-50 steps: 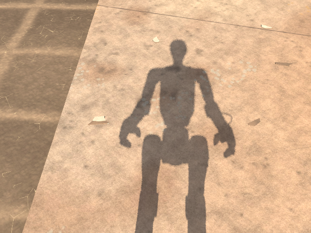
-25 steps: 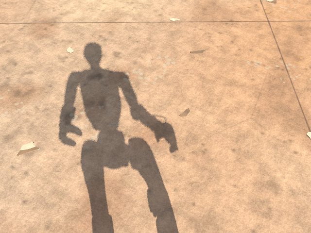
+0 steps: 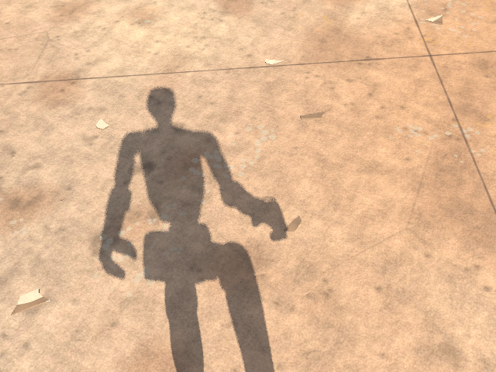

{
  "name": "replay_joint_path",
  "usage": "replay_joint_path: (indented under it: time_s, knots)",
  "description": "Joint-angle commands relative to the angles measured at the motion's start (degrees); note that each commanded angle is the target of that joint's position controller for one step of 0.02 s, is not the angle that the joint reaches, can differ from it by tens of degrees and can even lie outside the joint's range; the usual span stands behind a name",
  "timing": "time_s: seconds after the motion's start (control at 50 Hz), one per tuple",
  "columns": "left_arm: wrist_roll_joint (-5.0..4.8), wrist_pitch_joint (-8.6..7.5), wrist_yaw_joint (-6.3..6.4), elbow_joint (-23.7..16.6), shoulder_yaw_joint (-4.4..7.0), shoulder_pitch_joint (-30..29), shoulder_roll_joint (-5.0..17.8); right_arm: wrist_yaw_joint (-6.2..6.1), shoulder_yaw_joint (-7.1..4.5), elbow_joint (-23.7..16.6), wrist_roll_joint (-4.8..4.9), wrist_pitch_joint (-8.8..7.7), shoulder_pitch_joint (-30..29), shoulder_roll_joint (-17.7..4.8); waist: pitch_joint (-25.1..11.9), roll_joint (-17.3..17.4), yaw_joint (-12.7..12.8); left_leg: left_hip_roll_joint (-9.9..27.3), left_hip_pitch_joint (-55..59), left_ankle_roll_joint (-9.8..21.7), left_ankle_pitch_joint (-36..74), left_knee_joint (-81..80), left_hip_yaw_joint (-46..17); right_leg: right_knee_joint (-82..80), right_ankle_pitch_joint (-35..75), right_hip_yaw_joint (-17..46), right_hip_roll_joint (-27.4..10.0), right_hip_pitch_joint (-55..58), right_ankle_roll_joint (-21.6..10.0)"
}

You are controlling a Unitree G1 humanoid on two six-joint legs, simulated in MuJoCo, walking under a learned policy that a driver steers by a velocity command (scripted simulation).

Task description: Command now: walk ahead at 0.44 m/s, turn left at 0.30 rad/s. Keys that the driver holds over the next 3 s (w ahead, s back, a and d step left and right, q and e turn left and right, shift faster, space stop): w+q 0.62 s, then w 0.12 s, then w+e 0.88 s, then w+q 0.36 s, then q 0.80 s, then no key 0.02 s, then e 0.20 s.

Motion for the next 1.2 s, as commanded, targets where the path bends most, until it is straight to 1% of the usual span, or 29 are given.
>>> replay_joint_path:
  time_s: [0.02,0.08,0.12,0.14,0.16,0.18,0.2,0.22,0.26,0.34,0.44,0.52,0.58,0.6,0.62,0.64,0.66,0.68,0.74,0.84,0.9,1.0,1.06,1.08,1.1,1.12,1.14,1.16,1.2]
  knots:
    - [-0.43,-0.28,0.39,-0.95,2.75,2.04,9.65,1.25,-0.04,-7.8,0.27,-1.6,-11.17,-2.91,6.85,-6.24,2.56,-0.97,-5.26,2.12,-2.6,-3.3,0.68,-1.38,24.69,2.77,-17.78,0.69,-6.88]
    - [-0.31,0.44,1.14,-1.08,3.15,0.64,11.48,1.62,-0.86,-8.4,0.04,-1.48,-7.97,-4.85,1.54,-8.88,-0.5,-5.55,4.43,5.19,-9.46,-3.86,4.9,7.96,52.97,-0.43,-17.43,3.21,-4.74]
    - [-0.22,1.32,1.94,-1.61,3.08,-0.18,12.21,0.87,-3.31,-5.85,0.17,-0.97,5.79,-9.41,-7.42,-8.76,-8.3,-9.58,24.99,8.62,-8.56,-6.77,6.16,27.93,65.42,-3.77,-14.83,-1.76,-2.01]
    - [0.75,0.75,2.28,-3.07,2.15,0.53,10.55,-0.17,-4.68,-4.63,0.06,-0.38,15.31,-13.63,-13.98,-3.12,-11.96,-0.58,44.0,12.46,-8.17,-6.8,-7.14,45.59,47.36,-4.52,-12.81,-16.4,0.13]
    - [1.51,-0.85,0.87,-4.93,-0.52,7.76,2.18,-0.01,-5.18,-4.4,0.08,-0.84,16.45,-17.5,-21.83,12.75,-5.56,14.65,64.03,23.66,-21.02,-11.55,-40.99,66.42,-10.94,0.79,-0.18,-41.06,3.69]
    - [-0.06,-2.85,-0.01,-4.86,0.48,0.98,8.05,-0.37,-3.91,-4.37,0.09,-0.65,18.62,-11.55,-23.47,6.14,-10.72,14.06,65.01,21.6,-25.7,-18.4,-46.16,71.4,-12.29,9.77,-1.43,-46.94,2.62]
    - [-2.1,-3.88,-0.5,-7.49,0.97,-4.99,9.87,-0.74,-3.44,-4.74,-0.38,-0.53,15.37,-10.39,-13.91,3.82,-10.42,12.58,57.92,18.79,-21.84,-19.77,-37.31,70.16,-7.19,9.23,-4.11,-50.64,1.8]
    - [-1.35,-4.5,-0.29,-8.23,0.5,-6.85,9.07,-0.88,-3.22,-5.78,-0.28,-0.39,11.16,-10.03,-8.73,-2.99,-7.86,10.44,48.38,17.43,-15.91,-20.49,-31.33,65.35,-3.1,8.38,-6.61,-48.99,1.49]
    - [0.36,-3.85,0.09,-8.3,1.13,-6.07,9.14,-1.14,-2.51,-7.75,-1.25,-0.28,5.75,-8.29,-3.72,-3.4,-3.21,6.8,34.96,17.01,-6.7,-23.43,-24.62,59.1,-0.1,7.89,-9.24,-42.74,2.59]
    - [1.5,-1.48,0.83,-8.13,0.61,-4.99,6.88,-2.01,-2.65,-6.84,-0.7,-0.65,4.44,-8.97,-0.27,-0.98,-0.96,3.48,22.83,17.14,0.25,-26.13,-17.22,49.05,3.75,5.05,-9.58,-39.41,6.58]
    - [0.87,-2.06,0.46,-10.56,-0.52,-17.05,4.2,-3.02,-3.07,-4.82,0.21,0.27,8.6,-10.4,0.4,1.05,-6.11,-0.88,19.83,12.6,-6.46,-23.35,-13.64,26.47,22.1,3.46,-5.17,-33.15,7.83]
    - [-0.28,-2.98,-0.42,-11.54,0.84,-19.6,7.23,-3.27,-3.1,-3.86,0.61,1.07,11.36,-10.29,-0.73,2.97,-6.51,2.22,27.07,11.03,-11.68,-17.86,-21.23,18.93,19.41,6.08,-3.78,-30.69,6.44]
    - [-0.41,-3.63,-0.28,-10.02,2.57,-12.35,9.33,-3.26,-2.74,-4.46,0.1,1.55,9.85,-8.68,-2.7,4.71,-1.83,1.22,28.23,8.23,-9.7,-10.18,-23.73,14.79,13.96,5.09,-3.78,-20.18,2.83]
    - [0.5,-3.93,0.17,-9.48,3.47,-5.48,11.6,-2.99,-1.63,-5.3,-0.36,1.34,9.55,-5.59,-8.55,1.99,1.59,-1.82,24.42,6.09,-10.96,1.26,-20.51,15.3,12.39,9.95,-9.82,-8.28,-0.42]
    - [1.77,-3.59,0.61,-8.68,4.63,1.9,16.4,-2.98,-0.3,-6.66,-0.23,0.87,14.86,-1.34,-17.39,-11.1,1.47,-9.36,8.1,1.91,-26.64,21.18,-12.19,13.74,6.27,29.34,-23.2,12.47,-7.7]
    - [0.82,-2.96,-0.14,-6.49,4.85,5.01,15.77,-3.08,-0.29,-7.12,1.11,0.42,17.99,-3.69,-19.18,-23.21,0.62,-8.52,-4.69,0.55,-37.56,33.85,-10.1,7.74,-8.93,49.88,-29.56,16.2,-12.67]
    - [0.32,-2.8,-0.17,-7.33,3.61,2.62,10.62,-3.22,-1.5,-5.91,1.41,0.65,14.88,-8.47,-11.43,-14.24,1.97,-5.68,-7.67,0.05,-32.35,38.75,-11.66,5.73,-14.45,44.64,-26.76,10.06,-10.69]
    - [0.39,-2.36,-0.06,-7.26,2.91,0.37,8.49,-3.2,-1.72,-6.69,0.58,0.91,9.72,-9.17,-5.85,-9.03,2.12,-3.92,-7.21,-0.11,-27.53,38.88,-9.48,5.74,-9.58,35.09,-23.87,3.29,-8.57]
    - [0.97,-2.24,-0.25,-6.16,1.8,-4.08,5.96,-2.61,-1.6,-7.86,-0.19,1.01,6.14,-6.3,0.85,-8.59,-1.4,-0.58,-1.48,0.11,-21.44,31.12,-8.01,1.91,6.21,20.97,-17.41,-10.11,-7.48]
    - [-0.69,-2.1,-0.42,-3.28,2.43,-2.72,8.72,-2.15,0.09,-8.67,-1.58,0.09,1.37,-2.5,1.29,-7.54,-1.85,0.53,1.09,-1.11,-16.05,13.85,-3.06,-0.93,19.45,14.81,-15.4,-12.53,-10.21]
    - [-1.27,-1.24,-0.1,-1.91,2.85,-0.84,10.55,-1.52,0.57,-9.29,-1.07,-0.92,-4.51,-1.85,1.59,-7.7,0.15,-1.6,7.2,-2.1,-7.63,1.3,-1.7,-0.38,19.22,11.55,-13.56,-14.47,-8.91]
    - [-1.85,0.06,0.37,-0.01,3.14,2.86,11.64,-0.73,-0.62,-10.67,-0.15,-2.12,-8.72,-4.89,1.48,-8.97,0.2,-3.51,14.45,-1.08,-6.27,-8.33,-2.69,3.37,14.36,16.33,-16.03,-11.83,-6.9]
    - [-1.21,0.38,0.56,-0.3,2.25,1.95,8.99,-1.78,-2.97,-7.78,-0.96,-2.43,3.36,-8.97,-5.09,-7.49,-6.71,-1.22,35.31,2.72,-7.52,-12.24,-3.67,18.02,17.99,13.34,-10.86,-17.06,-2.82]
    - [0.37,0.11,0.61,-2.29,0.67,1.38,4.47,-2.56,-4.09,-6.88,-2.0,-2.12,13.47,-13.34,-14.16,1.3,-10.68,11.22,50.7,6.39,-7.84,-11.18,-15.76,36.93,3.61,8.94,-6.17,-27.35,-0.14]
    - [-1.59,-0.57,0.8,-3.69,0.05,7.9,2.12,-2.11,-4.53,-5.77,-2.39,-1.23,15.32,-15.45,-18.49,16.9,-7.46,20.84,60.15,13.67,-22.08,-17.43,-37.88,52.5,-16.3,6.33,-1.67,-44.55,1.96]
    - [-2.67,-0.38,1.0,-2.54,1.48,5.61,7.74,-1.91,-3.44,-5.73,-1.64,-1.2,13.98,-10.36,-12.55,9.4,-8.44,18.96,55.13,12.72,-30.02,-20.36,-38.09,59.55,-13.32,9.78,-4.63,-49.47,2.35]
    - [-2.69,-0.1,0.86,-3.32,2.15,1.51,9.31,-1.94,-2.6,-5.66,-1.17,-1.24,11.46,-7.66,-6.61,6.15,-8.07,17.08,49.32,11.11,-27.85,-21.11,-29.77,60.66,-8.18,9.33,-6.29,-50.86,2.22]
    - [-2.17,0.3,0.91,-3.23,2.15,0.06,8.49,-1.76,-2.02,-5.67,-1.43,-1.34,8.03,-6.09,-3.81,3.07,-6.29,14.51,43.47,10.23,-21.48,-22.57,-23.83,59.79,-4.03,8.53,-8.04,-48.6,2.62]
    - [-1.62,1.26,0.48,-3.62,2.31,-0.8,6.81,-1.66,-1.73,-4.95,-2.04,-1.7,4.26,-4.24,-0.28,4.27,-3.58,11.44,35.69,9.67,-12.97,-25.84,-15.19,56.81,0.64,8.42,-10.44,-44.83,3.13]
Next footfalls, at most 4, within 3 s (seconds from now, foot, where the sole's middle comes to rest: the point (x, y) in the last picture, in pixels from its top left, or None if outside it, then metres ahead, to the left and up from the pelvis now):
0.12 left None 0.25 0.13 -0.77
0.60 right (291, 347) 0.55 -0.02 -0.77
1.06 left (179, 303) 0.67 0.30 -0.77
1.58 right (259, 214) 0.99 0.08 -0.77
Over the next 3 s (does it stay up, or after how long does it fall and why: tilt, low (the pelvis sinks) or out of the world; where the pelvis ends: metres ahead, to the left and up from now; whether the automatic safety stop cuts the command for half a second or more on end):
stays up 1.27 0.18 0.00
